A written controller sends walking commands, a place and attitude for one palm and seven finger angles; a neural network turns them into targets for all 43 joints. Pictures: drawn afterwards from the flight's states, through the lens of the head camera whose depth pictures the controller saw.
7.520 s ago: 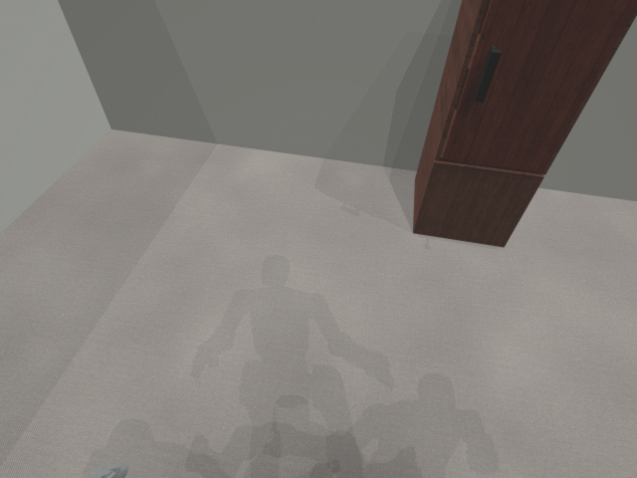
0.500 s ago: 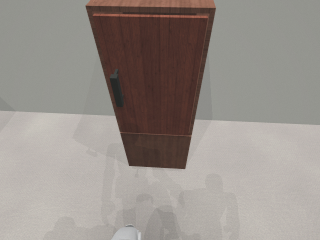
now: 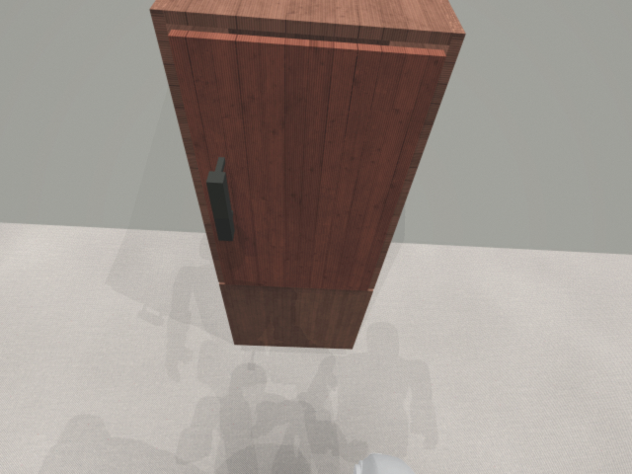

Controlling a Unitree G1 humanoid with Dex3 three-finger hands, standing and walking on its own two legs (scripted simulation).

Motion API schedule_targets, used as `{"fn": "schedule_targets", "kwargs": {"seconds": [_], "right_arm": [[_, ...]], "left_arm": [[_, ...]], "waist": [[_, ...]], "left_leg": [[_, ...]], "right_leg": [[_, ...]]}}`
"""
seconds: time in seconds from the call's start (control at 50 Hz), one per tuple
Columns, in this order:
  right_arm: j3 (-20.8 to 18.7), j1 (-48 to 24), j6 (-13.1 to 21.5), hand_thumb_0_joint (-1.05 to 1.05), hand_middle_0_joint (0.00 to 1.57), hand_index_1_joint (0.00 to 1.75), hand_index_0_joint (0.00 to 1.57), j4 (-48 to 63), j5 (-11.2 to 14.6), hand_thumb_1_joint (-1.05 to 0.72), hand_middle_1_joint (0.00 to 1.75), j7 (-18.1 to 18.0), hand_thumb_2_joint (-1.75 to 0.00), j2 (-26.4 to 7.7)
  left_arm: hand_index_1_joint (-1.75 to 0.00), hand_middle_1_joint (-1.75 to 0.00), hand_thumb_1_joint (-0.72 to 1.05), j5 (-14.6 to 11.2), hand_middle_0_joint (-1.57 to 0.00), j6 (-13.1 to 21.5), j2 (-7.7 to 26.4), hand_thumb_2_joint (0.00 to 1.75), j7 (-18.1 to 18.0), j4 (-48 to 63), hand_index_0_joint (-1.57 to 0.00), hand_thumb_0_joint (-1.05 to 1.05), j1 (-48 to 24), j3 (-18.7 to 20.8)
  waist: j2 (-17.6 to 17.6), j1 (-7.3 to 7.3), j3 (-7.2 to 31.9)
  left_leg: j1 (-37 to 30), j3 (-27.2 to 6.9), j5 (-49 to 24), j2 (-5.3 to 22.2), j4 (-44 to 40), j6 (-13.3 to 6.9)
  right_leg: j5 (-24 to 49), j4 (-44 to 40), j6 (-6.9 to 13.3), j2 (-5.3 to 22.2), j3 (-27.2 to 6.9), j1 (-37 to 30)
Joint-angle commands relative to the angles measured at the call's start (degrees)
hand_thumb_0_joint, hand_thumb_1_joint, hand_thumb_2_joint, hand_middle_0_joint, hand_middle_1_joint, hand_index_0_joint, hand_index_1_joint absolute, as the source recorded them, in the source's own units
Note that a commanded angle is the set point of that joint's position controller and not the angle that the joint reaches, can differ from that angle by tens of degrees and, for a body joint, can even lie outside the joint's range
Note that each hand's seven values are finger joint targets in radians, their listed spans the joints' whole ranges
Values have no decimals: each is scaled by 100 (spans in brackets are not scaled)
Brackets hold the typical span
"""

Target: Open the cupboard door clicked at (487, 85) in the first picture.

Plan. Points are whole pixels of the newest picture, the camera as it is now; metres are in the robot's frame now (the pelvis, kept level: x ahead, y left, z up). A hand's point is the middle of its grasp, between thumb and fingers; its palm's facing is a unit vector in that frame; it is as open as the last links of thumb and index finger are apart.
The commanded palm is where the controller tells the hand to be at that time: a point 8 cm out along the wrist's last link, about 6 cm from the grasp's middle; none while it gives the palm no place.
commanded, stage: come to a stop and stand still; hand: left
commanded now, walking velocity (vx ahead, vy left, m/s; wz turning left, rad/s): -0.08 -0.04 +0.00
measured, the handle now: (223, 199) +0.53 +0.19 -0.02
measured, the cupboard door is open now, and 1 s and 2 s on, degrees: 0 0 0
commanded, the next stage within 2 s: look again from close up in 0.92 s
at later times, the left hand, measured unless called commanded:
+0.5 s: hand out of the picture +0.02 +0.09 -0.17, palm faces +0.04 -0.97 -0.23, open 7.3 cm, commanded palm none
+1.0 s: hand out of the picture -0.09 +0.08 -0.17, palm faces +0.07 -0.98 -0.17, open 7.4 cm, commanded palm none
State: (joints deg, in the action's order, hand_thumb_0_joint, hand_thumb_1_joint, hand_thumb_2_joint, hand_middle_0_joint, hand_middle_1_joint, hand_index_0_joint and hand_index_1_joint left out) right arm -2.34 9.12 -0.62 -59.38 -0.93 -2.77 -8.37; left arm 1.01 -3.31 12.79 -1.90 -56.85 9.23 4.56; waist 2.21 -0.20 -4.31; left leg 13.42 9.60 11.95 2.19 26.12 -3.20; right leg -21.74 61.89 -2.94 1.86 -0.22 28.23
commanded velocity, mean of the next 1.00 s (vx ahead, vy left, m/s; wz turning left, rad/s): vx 0.00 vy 0.00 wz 0.00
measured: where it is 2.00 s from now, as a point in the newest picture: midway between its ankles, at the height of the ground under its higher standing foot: outside the picture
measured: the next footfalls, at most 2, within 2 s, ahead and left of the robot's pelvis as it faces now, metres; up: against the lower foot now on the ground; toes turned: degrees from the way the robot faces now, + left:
right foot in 0.20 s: +0.01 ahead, -0.18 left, +0.00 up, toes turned -3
left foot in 0.52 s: -0.03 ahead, +0.05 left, +0.00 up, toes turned +2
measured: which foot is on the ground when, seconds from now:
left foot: down 0.00-0.22, up 0.24-0.50, down 0.52-1.00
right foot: up 0.00-0.18, down 0.20-1.00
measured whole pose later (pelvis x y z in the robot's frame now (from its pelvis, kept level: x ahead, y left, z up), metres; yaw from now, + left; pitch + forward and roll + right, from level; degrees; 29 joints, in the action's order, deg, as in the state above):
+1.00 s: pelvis -0.06 -0.08 +0.00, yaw -1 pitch -1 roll +0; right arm 0.0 18.7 -0.6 -66.1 -0.7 -1.9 -6.8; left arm 0.1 -0.4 6.7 -1.5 -66.5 18.6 0.7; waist -0.5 -0.8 -1.1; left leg 7.4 2.8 13.5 1.6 22.0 0.7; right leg -9.4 22.1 2.1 -0.5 4.3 11.8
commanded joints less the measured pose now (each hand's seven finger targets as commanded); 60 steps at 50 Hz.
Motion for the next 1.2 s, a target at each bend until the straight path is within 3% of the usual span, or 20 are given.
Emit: {"fn": "schedule_targets", "kwargs": {"seconds": [0.0, 0.1, 0.16, 0.18, 0.2, 0.22, 0.24, 0.32, 0.42, 0.48, 0.52, 0.54, 0.58, 0.66, 0.88, 0.98, 1.0, 1.02, 1.06, 1.18], "right_arm": [[-251, 310, 54, 0, 20, 30, 20, 320, -57, -90, 30, -29, -90, -990], [-341, 472, -3, 0, 20, 30, 20, 307, -91, -90, 30, 79, -90, -1131], [-357, 647, -28, 0, 20, 30, 20, 283, 7, -90, 30, 158, -90, -997], [-272, 799, -44, 0, 20, 30, 20, 343, 56, -90, 30, 185, -90, -592], [-184, 444, -95, 0, 20, 30, 20, 541, 62, -90, 30, 184, -90, -387], [-200, 415, -173, 0, 20, 30, 20, 534, 62, -90, 30, 177, -90, -419], [-194, 431, -227, 0, 20, 30, 20, 487, 32, -90, 30, 163, -90, -400], [-156, 730, -162, 0, 20, 30, 20, 136, 41, -90, 30, 166, -90, -433], [-62, 639, -88, 0, 20, 30, 20, 43, 50, -90, 30, 124, -90, -318], [-5, 1079, 30, 0, 20, 30, 20, -236, 51, -90, 30, 89, -90, -351], [0, 850, 109, 0, 20, 30, 20, -250, 10, -90, 30, 51, -90, -600], [14, 743, 74, 0, 20, 30, 20, -236, 10, -90, 30, 53, -90, -614], [62, 704, 86, 0, 20, 30, 20, -354, 11, -90, 30, 46, -90, -484], [100, 801, 38, 0, 20, 30, 20, -405, 11, -90, 30, 54, -90, -417], [156, 1262, 76, 0, 20, 30, 20, -484, 11, -90, 30, 57, -90, -352], [177, 1403, 132, 0, 20, 30, 20, -552, 21, -90, 30, 45, -90, -258], [168, 559, 255, 0, 20, 30, 20, -160, 42, -90, 30, 147, -90, -526], [156, 1134, 141, 0, 20, 30, 20, 15, 46, -90, 30, 150, -90, -211], [182, 1540, 125, 0, 20, 30, 20, -160, -14, -90, 30, 195, -90, -149], [240, 1526, 268, 0, 20, 30, 20, -53, -21, -90, 30, 142, -90, -270]], "left_arm": [[-30, -30, 90, 15, -20, -87, 167, 90, 20, 250, -20, 0, 505, 15], [-30, -30, 90, -5, -20, 77, 87, 90, 31, 426, -20, 0, 305, -86], [-30, -30, 90, 32, -20, 253, 377, 90, 21, 279, -20, 0, 741, -63], [-30, -30, 90, 90, -20, 342, 821, 90, -16, 276, -20, 0, 702, -17], [-30, -30, 90, 74, -20, 352, 1042, 90, -22, 302, -20, 0, 631, -23], [-30, -30, 90, 56, -20, 344, 935, 90, -15, 333, -20, 0, 553, -86], [-30, -30, 90, 58, -20, 358, 822, 90, -33, 332, -20, 0, 360, -60], [-30, -30, 90, 16, -20, 373, 482, 90, -26, 271, -20, 0, 111, -158], [-30, -30, 90, 7, -20, 379, 485, 90, -42, 8, -20, 0, 506, -128], [-30, -30, 90, -97, -20, 366, 326, 90, -34, -109, -20, 0, 465, -165], [-30, -30, 90, -120, -20, 366, 104, 90, -2, -193, -20, 0, 600, -233], [-30, -30, 90, -92, -20, 354, 91, 90, -7, -204, -20, 0, 538, -237], [-30, -30, 90, -84, -20, 328, 144, 90, 7, -375, -20, 0, 505, -231], [-30, -30, 90, -69, -20, 322, 161, 90, 25, -537, -20, 0, 652, -268], [-30, -30, 90, -69, -20, 371, 27, 90, 11, -706, -20, 0, 974, -311], [-30, -30, 90, -75, -20, 412, -75, 90, -8, -762, -20, 0, 1122, -327], [-30, -30, 90, 34, -20, 585, 131, 90, -243, -903, -20, 0, 1671, -383], [-30, -30, 90, 5, -20, 636, 395, 90, -188, -661, -20, 0, 1446, -345], [-30, -30, 90, 6, -20, 614, 329, 90, -108, -535, -20, 0, 1024, -336], [-30, -30, 90, -38, -20, 531, -79, 90, -18, -506, -20, 0, 1099, -404]], "waist": [[-1130, 30, 469], [-1471, 163, 745], [-640, 2, 1017], [654, 62, 953], [1292, -27, 740], [810, -32, 839], [1193, 62, 735], [695, 190, 486], [561, -9, 418], [72, 125, 583], [-586, -57, 597], [-370, -49, 459], [-804, -50, 222], [-472, -41, -200], [-147, 23, -73], [-223, 11, 44], [-22, -329, -296], [-31, 134, 422], [-306, 278, 267], [-571, 42, -163]], "left_leg": [[-397, -1121, -3507, 1705, -565, -712], [-586, -1249, -2769, 1646, -369, -601], [-136, -920, -1428, 1046, 404, -15], [722, -518, 543, 470, 1125, 372], [1040, -611, 2179, 41, 1800, 484], [769, -906, 2170, 57, 2332, 457], [909, -1077, 2058, 96, 2554, 430], [903, -882, 1385, 37, 2700, 509], [363, -793, 1232, 68, 1048, 521], [-759, -997, -207, 168, -519, 407], [-659, -1427, -1102, 734, -490, 153], [-427, -1314, -580, 699, -509, 198], [-221, -1314, -330, 611, -720, 206], [-69, -1172, 469, 429, -920, 247], [-148, -1102, 495, 309, -934, 210], [-168, -1122, 193, 358, -925, 210], [430, -727, 230, 378, 390, 412], [132, -935, 966, 78, 566, 369], [-226, -864, 562, 109, 361, 259], [733, -1452, 565, 365, -692, 59]], "right_leg": [[-126, -8, -23, 77, -160, -60], [-330, -2007, 105, 92, 251, -850], [1469, -4134, 151, 174, 241, -2078], [2808, -4415, 447, 1276, -925, -2434], [4078, -4274, 1004, 1948, -1428, -1928], [3748, -4281, 1304, 1947, -1039, -1515], [3351, -4346, 1302, 1662, -998, -1400], [3357, -4173, 1166, 1147, -446, -1618], [2897, -4218, 1293, 1199, -780, -1844], [2142, -3925, 821, 807, -586, -1547], [1859, -3985, 472, 389, -277, -1637], [1513, -4164, 433, 365, -291, -1705], [1451, -4156, 422, 364, -208, -1823], [724, -4573, 431, 387, -342, -1684], [344, -4709, 410, 432, -391, -1545], [828, -4524, 448, 437, -296, -1672], [3143, -4208, 270, 787, -524, -1694], [1530, -4533, 609, 1157, -976, -1675], [-470, -4555, 789, 842, -601, -898], [461, -3749, 573, 304, -115, -1480]]}}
